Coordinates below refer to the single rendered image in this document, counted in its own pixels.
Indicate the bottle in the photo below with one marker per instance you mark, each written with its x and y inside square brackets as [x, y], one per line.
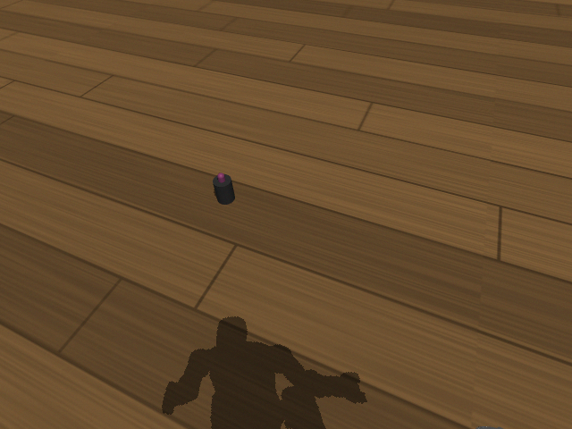
[223, 189]

